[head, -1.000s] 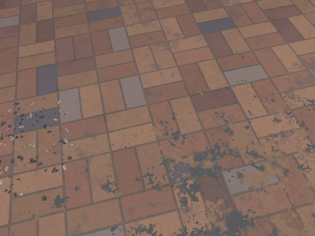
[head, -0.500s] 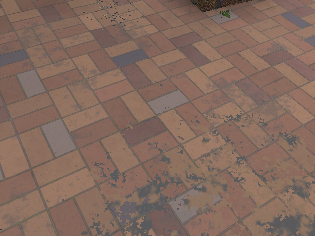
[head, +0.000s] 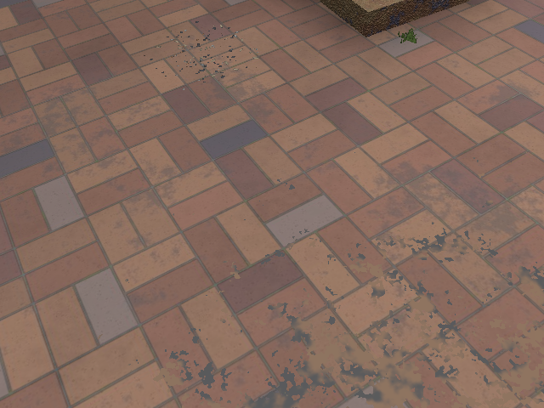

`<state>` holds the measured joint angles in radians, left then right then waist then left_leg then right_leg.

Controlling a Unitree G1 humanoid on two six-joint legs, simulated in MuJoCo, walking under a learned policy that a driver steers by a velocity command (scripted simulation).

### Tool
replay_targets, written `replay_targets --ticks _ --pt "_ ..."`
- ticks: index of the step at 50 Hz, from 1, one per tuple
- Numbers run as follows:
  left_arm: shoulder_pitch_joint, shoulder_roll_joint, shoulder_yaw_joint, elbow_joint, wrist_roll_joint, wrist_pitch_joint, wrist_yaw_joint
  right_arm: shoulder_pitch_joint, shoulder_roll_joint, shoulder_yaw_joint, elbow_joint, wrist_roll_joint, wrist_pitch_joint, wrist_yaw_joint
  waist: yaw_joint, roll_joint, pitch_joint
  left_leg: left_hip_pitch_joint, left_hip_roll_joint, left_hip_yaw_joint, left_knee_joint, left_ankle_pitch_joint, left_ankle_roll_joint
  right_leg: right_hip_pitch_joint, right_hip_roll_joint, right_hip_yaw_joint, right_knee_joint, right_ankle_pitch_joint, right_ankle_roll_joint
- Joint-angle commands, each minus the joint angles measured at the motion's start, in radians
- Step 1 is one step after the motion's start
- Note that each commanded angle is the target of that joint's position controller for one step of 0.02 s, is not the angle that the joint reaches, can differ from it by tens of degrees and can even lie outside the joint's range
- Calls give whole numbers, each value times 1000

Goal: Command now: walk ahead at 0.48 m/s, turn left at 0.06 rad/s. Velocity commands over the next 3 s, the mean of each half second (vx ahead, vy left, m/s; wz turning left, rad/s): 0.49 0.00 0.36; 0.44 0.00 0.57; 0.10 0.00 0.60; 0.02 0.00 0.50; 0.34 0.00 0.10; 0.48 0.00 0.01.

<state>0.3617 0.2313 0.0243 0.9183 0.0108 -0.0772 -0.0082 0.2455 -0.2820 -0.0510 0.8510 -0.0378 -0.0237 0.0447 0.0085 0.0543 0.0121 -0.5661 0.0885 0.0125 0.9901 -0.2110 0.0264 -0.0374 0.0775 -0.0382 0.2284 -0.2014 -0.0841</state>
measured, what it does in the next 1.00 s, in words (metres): walks ahead, turning left: left foot, then right foot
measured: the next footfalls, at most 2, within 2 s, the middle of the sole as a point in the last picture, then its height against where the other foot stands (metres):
left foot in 0.26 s outside the picture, level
right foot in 0.82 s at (287, 351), level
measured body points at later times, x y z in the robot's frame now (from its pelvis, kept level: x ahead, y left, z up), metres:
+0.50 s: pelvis +0.27 +0.06 -0.01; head +0.30 +0.08 +0.44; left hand +0.34 +0.34 -0.13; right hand +0.37 -0.20 -0.13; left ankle +0.27 +0.10 -0.75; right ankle +0.35 -0.10 -0.67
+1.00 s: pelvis +0.54 +0.09 -0.01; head +0.59 +0.09 +0.44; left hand +0.52 +0.38 -0.11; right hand +0.75 -0.13 -0.14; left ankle +0.44 +0.16 -0.66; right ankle +0.62 +0.02 -0.75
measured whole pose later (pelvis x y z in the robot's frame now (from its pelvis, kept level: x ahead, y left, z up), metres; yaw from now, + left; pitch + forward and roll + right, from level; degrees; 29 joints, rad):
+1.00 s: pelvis +0.54 +0.09 -0.01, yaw +32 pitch +1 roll +0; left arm 0.19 0.25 0.02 0.76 0.02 -0.07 0.01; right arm 0.27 -0.32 -0.08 0.80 -0.02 0.01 0.01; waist -0.02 0.05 0.07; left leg -0.48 -0.05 -0.04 1.15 -0.39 0.02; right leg -0.27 0.00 -0.08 0.43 -0.17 -0.04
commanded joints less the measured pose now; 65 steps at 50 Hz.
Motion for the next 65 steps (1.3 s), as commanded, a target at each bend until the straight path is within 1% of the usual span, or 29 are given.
replay_targets --ticks 1,7,9,12,13,14,15,16,17,19,21,24,30,35,37,39,40,41,42,43,44,45,46,48,50,57,62,64,65 --pt "30 125 25 -17 1 -17 4 -82 -39 -4 -76 4 -4 4 4 -122 76 -162 7 9 -58 82 -22 30 -258 137 -121 318 -115" --pt "71 124 18 29 9 -26 16 -241 -17 16 -132 11 -10 9 31 -112 113 -63 -48 49 -324 201 35 59 -280 3 -128 457 -77" --pt "67 135 18 41 11 -25 24 -239 -22 15 -138 8 -13 6 17 -111 100 -8 -77 79 -376 163 72 115 -296 -32 -66 635 -61" --pt "48 179 28 43 24 -9 37 -54 -63 -6 -85 1 -19 -6 -66 -143 -31 201 -171 128 -409 26 135 181 -299 -87 275 1042 -33" --pt "44 190 30 37 21 0 39 90 -88 -21 -38 -7 -26 -11 -127 -126 -109 393 -187 109 -476 45 164 100 -282 -113 492 953 -17" --pt "49 169 21 5 19 -2 37 235 -169 -48 -9 -20 -26 -24 -176 -38 -209 635 -12 -127 -498 -53 225 -111 -243 -129 797 619 1" --pt "116 70 7 -37 8 -9 14 196 -259 -71 -25 -12 -17 -29 -79 192 -272 874 251 -690 -598 -31 388 -529 -11 -83 1158 -296 48" --pt "14 153 25 -51 21 -17 11 171 -230 -71 -21 36 -10 -22 -108 44 -253 851 234 -750 -682 -46 384 -636 -46 107 1213 -266 34" --pt "-55 152 24 -83 9 -31 6 103 -194 -63 -28 36 -7 -27 -78 7 -110 714 213 -597 -705 5 352 -672 -100 106 1163 -161 29" --pt "-79 135 20 -88 20 -29 8 43 -121 -45 -30 32 -13 -31 -19 -88 1 495 130 -434 -741 211 292 -584 -157 95 1022 -99 47" --pt "-54 114 16 -95 39 9 4 36 -101 -36 -26 38 -26 -34 20 -60 -10 404 75 -347 -764 312 273 -498 -170 89 941 -109 80" --pt "-114 95 12 -128 42 37 -2 77 -134 -46 -16 40 -39 -36 16 -41 5 359 29 -300 -793 306 264 -529 -174 57 829 -50 119" --pt "-348 101 10 -218 33 38 -12 200 -140 -51 -1 40 -29 -42 -73 -5 28 469 -4 -323 -773 333 193 -642 -152 51 565 173 148" --pt "-477 106 -3 -280 22 24 -17 262 -146 -53 0 22 -23 -55 -115 15 32 583 16 -378 -690 465 192 -640 -102 50 418 160 127" --pt "-450 125 0 -286 18 15 -15 233 -160 -57 -13 19 -23 -63 -86 27 27 580 29 -408 -650 501 170 -542 -86 67 342 125 105" --pt "-289 165 16 -243 14 5 -1 162 -181 -61 -36 18 -29 -61 -6 33 -29 505 3 -406 -532 636 126 -279 -39 56 276 49 71" --pt "-156 195 29 -211 17 -8 11 142 -180 -59 -38 28 -37 -50 65 -13 -101 451 -53 -364 -362 636 101 -83 -62 70 210 80 42" --pt "0 264 47 -203 38 -15 31 149 -118 -41 -64 42 -48 -40 119 -107 -245 333 -108 -297 -107 396 78 154 -269 268 183 -116 -6" --pt "-2 341 64 -216 55 -2 39 261 -23 -23 -91 71 -42 -45 48 -322 -330 32 -269 -161 159 -345 42 358 -542 697 110 -51 -116" --pt "-49 281 62 -218 32 12 33 275 -120 -33 -68 33 -24 -59 16 -225 -276 -46 -186 -140 267 -338 45 262 -543 781 110 17 -151" --pt "-108 183 39 -233 20 12 30 213 -134 -41 -56 22 -14 -59 4 -106 -145 -33 -148 -130 279 -257 34 126 -496 593 117 189 -137" --pt "-141 129 24 -229 17 9 25 168 -119 -40 -60 20 -7 -53 -5 -59 -75 -11 -122 -113 250 -215 20 30 -439 422 115 403 -116" --pt "-141 111 17 -223 16 5 25 151 -107 -42 -64 14 4 -46 -16 -99 -59 11 -99 -103 219 -202 9 -16 -393 307 109 525 -90" --pt "-126 118 17 -202 8 -6 22 151 -86 -42 -73 6 31 -29 -33 -174 -52 47 -100 -79 200 -183 -10 -75 -348 177 98 698 -77" --pt "-118 133 24 -194 5 -12 20 127 -74 -40 -93 13 44 -17 -44 -183 -73 34 -109 -69 181 -148 -21 -74 -349 116 89 770 -92" --pt "-132 159 37 -186 3 16 26 -49 -31 -8 -179 10 55 14 -25 -194 -47 118 -72 16 -170 70 -18 -141 -323 -83 80 633 -74" --pt "-84 206 62 -176 -2 47 25 -104 -65 -18 -223 4 53 10 8 -191 -43 190 -95 51 -353 -48 27 -76 -371 -88 219 543 -44" --pt "-54 203 65 -165 -2 65 29 -16 -79 -27 -202 -12 30 -5 -33 -91 -99 353 -119 25 -532 75 65 -111 -326 -133 456 438 11" --pt "4 176 57 -191 7 72 26 58 -190 -55 -204 -18 17 -22 -49 119 -173 529 96 -253 -577 395 127 -278 -253 -173 723 96 71"
Over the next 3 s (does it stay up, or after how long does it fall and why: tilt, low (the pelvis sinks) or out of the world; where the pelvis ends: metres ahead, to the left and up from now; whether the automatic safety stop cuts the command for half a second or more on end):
stays up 0.82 0.48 0.00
